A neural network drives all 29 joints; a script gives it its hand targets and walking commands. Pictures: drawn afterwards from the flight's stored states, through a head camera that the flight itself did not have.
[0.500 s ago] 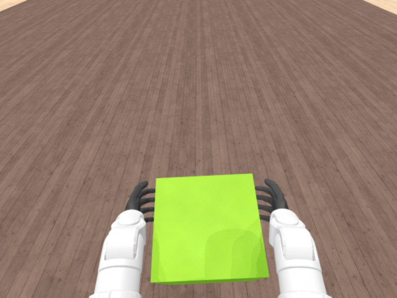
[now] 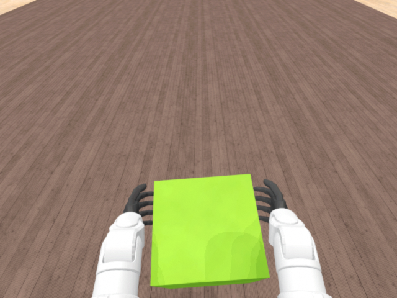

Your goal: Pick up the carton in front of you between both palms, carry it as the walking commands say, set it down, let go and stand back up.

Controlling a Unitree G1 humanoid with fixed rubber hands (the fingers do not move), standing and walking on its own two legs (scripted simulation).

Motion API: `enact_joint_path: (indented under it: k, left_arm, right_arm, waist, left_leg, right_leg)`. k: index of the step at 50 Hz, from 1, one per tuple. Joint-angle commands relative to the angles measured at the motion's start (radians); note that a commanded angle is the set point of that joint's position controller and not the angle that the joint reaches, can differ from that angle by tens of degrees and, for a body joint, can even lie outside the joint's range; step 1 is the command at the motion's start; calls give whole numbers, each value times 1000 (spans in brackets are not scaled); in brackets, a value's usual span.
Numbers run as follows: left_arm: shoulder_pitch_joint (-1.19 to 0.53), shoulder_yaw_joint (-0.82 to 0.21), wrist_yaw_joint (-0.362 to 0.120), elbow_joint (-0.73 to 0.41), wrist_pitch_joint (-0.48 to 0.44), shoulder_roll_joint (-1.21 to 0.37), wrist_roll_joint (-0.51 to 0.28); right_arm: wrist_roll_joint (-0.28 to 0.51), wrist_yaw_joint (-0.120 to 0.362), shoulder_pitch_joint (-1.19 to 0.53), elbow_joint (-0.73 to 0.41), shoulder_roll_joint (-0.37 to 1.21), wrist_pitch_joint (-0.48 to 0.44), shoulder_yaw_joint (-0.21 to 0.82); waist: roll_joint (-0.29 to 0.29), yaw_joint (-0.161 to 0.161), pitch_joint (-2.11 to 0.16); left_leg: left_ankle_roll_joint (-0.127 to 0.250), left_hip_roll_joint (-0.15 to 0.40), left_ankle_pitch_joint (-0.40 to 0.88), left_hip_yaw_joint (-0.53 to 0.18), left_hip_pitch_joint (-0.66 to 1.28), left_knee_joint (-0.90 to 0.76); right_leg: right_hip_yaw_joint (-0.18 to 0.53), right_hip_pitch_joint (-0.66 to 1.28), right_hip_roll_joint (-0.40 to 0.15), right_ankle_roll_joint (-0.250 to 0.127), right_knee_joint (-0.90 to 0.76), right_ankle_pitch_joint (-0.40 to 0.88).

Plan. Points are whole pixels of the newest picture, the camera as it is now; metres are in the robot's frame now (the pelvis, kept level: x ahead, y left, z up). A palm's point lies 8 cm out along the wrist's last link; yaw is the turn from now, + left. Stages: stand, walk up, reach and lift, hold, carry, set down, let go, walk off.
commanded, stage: carry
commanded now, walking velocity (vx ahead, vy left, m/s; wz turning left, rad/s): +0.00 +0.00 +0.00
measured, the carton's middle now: (206, 236) +0.31 +0.00 -0.07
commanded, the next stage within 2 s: hold in 1.58 s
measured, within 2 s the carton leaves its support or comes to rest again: neither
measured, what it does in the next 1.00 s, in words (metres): stands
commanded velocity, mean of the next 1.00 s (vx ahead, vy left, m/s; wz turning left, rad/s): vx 0.00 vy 0.00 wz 0.00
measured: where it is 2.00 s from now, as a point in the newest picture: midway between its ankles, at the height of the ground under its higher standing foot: outside the picture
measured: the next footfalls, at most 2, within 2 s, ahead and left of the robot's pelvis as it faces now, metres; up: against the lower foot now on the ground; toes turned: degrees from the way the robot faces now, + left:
none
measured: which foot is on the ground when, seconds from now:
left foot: down 0.00-1.00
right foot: down 0.00-1.00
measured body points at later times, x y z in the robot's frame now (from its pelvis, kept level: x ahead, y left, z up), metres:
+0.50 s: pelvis -0.01 -0.01 +0.00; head -0.04 -0.02 +0.45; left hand +0.29 +0.14 +0.04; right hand +0.30 -0.16 +0.04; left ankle +0.04 +0.13 -0.73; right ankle -0.03 -0.09 -0.73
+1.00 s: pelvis -0.01 -0.01 +0.00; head -0.04 -0.02 +0.45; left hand +0.29 +0.14 +0.04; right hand +0.29 -0.17 +0.04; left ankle +0.04 +0.13 -0.73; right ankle -0.03 -0.09 -0.73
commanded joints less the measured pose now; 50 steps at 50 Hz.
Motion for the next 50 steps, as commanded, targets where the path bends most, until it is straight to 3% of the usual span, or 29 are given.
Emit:
enact_joint_path:
  k: [1, 2, 6, 7, 11, 13, 14, 15, 16, 17, 18, 21, 23, 25, 28, 31, 32, 33, 34, 38, 40, 41, 42, 44, 45, 46, 47, 48, 50]
  left_arm:
    - [-473, -547, -269, -42, -39, -917, -266]
    - [-517, -558, -268, -41, -41, -905, -274]
    - [-485, -530, -260, -53, -42, -914, -248]
    - [-511, -581, -259, -76, -48, -934, -285]
    - [-522, -545, -265, -72, -50, -933, -274]
    - [-481, -517, -263, -34, -42, -908, -249]
    - [-505, -572, -255, -103, -45, -911, -272]
    - [-507, -533, -257, -74, -46, -919, -262]
    - [-479, -550, -260, -57, -42, -913, -283]
    - [-497, -562, -261, -83, -48, -912, -287]
    - [-529, -545, -260, -72, -40, -884, -258]
    - [-462, -523, -259, -24, -43, -915, -258]
    - [-482, -574, -260, -101, -54, -921, -281]
    - [-488, -525, -262, -68, -50, -910, -278]
    - [-481, -550, -258, -78, -43, -904, -269]
    - [-481, -510, -266, -29, -47, -895, -268]
    - [-501, -565, -264, -84, -54, -923, -281]
    - [-461, -557, -264, -39, -41, -938, -272]
    - [-493, -560, -261, -80, -47, -908, -272]
    - [-472, -547, -257, -53, -42, -906, -268]
    - [-493, -600, -251, -94, -42, -934, -289]
    - [-469, -584, -252, -105, -42, -941, -292]
    - [-502, -558, -256, -105, -42, -893, -284]
    - [-489, -491, -261, -28, -43, -854, -252]
    - [-486, -553, -261, -64, -45, -889, -267]
    - [-469, -534, -259, -39, -40, -902, -244]
    - [-528, -566, -262, -109, -53, -895, -278]
    - [-495, -571, -262, -68, -44, -939, -282]
    - [-502, -550, -263, -82, -52, -923, -277]
  right_arm:
    - [260, 257, -430, -69, 950, -31, 550]
    - [244, 258, -393, 0, 947, -27, 503]
    - [237, 254, -425, -25, 934, -21, 512]
    - [256, 255, -404, -11, 931, -25, 524]
    - [255, 260, -421, -12, 948, -19, 517]
    - [253, 259, -464, -53, 938, -28, 532]
    - [259, 265, -398, -18, 957, -29, 522]
    - [262, 261, -459, -46, 953, -28, 536]
    - [287, 258, -462, -83, 961, -35, 572]
    - [274, 255, -452, -70, 935, -31, 551]
    - [219, 255, -388, -6, 919, -22, 478]
    - [263, 254, -433, -56, 939, -30, 554]
    - [284, 257, -412, -48, 975, -36, 561]
    - [264, 259, -419, -4, 952, -27, 542]
    - [263, 248, -426, -64, 929, -29, 525]
    - [269, 254, -436, -39, 937, -32, 548]
    - [274, 258, -437, -74, 956, -33, 580]
    - [296, 261, -488, -100, 963, -42, 593]
    - [272, 258, -416, -25, 943, -28, 533]
    - [256, 260, -395, -7, 944, -31, 532]
    - [289, 257, -417, -72, 959, -35, 578]
    - [299, 250, -447, -118, 955, -32, 592]
    - [274, 252, -415, -35, 936, -19, 537]
    - [247, 248, -416, 1, 931, -16, 491]
    - [251, 255, -385, 16, 932, -25, 494]
    - [249, 256, -430, -23, 933, -33, 511]
    - [247, 261, -380, 13, 952, -25, 518]
    - [267, 256, -433, -96, 964, -40, 576]
    - [291, 254, -476, -99, 962, -30, 594]
  waist:
    - [-55, 4, -233]
    - [-19, 4, -224]
    - [-14, 3, -173]
    - [36, 0, -214]
    - [-38, 6, -217]
    - [46, -3, -222]
    - [28, -2, -225]
    - [-41, 2, -195]
    - [-48, 3, -220]
    - [15, -1, -245]
    - [-21, 0, -180]
    - [4, 1, -215]
    - [0, 2, -218]
    - [-46, 1, -221]
    - [16, -3, -238]
    - [-59, 4, -226]
    - [-33, -3, -258]
    - [0, 2, -224]
    - [-10, 3, -192]
    - [35, 3, -272]
    - [-18, 0, -239]
    - [18, -3, -269]
    - [-38, 0, -207]
    - [-35, -2, -198]
    - [25, 5, -205]
    - [29, 2, -198]
    - [-10, -2, -230]
    - [-54, -2, -245]
    - [-46, 3, -223]
  left_leg:
    - [30, 84, 214, -78, 175, -31]
    - [23, 90, 220, -89, 144, -30]
    - [31, 88, 191, -100, 112, -56]
    - [33, 92, 156, -98, 150, -48]
    - [30, 99, 134, -98, 123, -63]
    - [31, 98, 77, -85, 138, -57]
    - [31, 97, 89, -112, 140, -90]
    - [25, 99, 101, -92, 126, -55]
    - [24, 91, 106, -97, 148, -59]
    - [18, 88, 97, -88, 149, -46]
    - [25, 92, 112, -111, 139, -89]
    - [24, 83, 107, -78, 138, -57]
    - [27, 97, 155, -89, 112, -40]
    - [27, 96, 161, -107, 116, -54]
    - [17, 87, 134, -79, 161, -48]
    - [25, 98, 171, -97, 107, -48]
    - [18, 94, 160, -79, 143, -49]
    - [8, 86, 175, -60, 146, -32]
    - [14, 89, 185, -83, 118, -50]
    - [20, 96, 213, -82, 156, -34]
    - [17, 98, 199, -80, 137, -41]
    - [13, 92, 156, -73, 157, -35]
    - [9, 86, 181, -83, 153, -49]
    - [23, 100, 120, -96, 150, -60]
    - [15, 94, 113, -94, 145, -71]
    - [25, 91, 81, -93, 118, -69]
    - [23, 88, 112, -98, 141, -68]
    - [18, 99, 163, -92, 142, -33]
    - [18, 91, 140, -90, 142, -45]
  right_leg:
    - [104, -8, -119, 7, -98, 274]
    - [99, 14, -123, 1, -108, 255]
    - [98, 7, -121, 4, -109, 236]
    - [112, -16, -124, 3, -112, 210]
    - [115, 13, -119, -5, -112, 218]
    - [127, -12, -128, -12, -137, 168]
    - [108, -11, -129, -12, -121, 117]
    - [108, -13, -120, 6, -148, 168]
    - [116, -17, -130, -12, -136, 166]
    - [111, -2, -126, 1, -136, 169]
    - [117, -42, -131, -5, -133, 166]
    - [126, -8, -138, -9, -125, 244]
    - [101, 18, -123, 18, -131, 263]
    - [99, 8, -124, -6, -109, 213]
    - [126, -11, -127, -7, -124, 255]
    - [95, 38, -129, -6, -98, 247]
    - [113, 9, -124, -11, -92, 248]
    - [109, -10, -112, -5, -103, 264]
    - [93, -9, -113, -4, -104, 258]
    - [104, 19, -120, -5, -86, 252]
    - [102, 5, -118, -2, -91, 249]
    - [112, -3, -117, -4, -102, 213]
    - [98, -36, -127, -3, -96, 223]
    - [125, -36, -136, -11, -122, 209]
    - [135, -22, -142, -21, -128, 190]
    - [134, -16, -127, -15, -136, 163]
    - [130, -10, -136, -16, -120, 177]
    - [123, 19, -120, -13, -118, 219]
    - [127, 14, -136, -13, -119, 269]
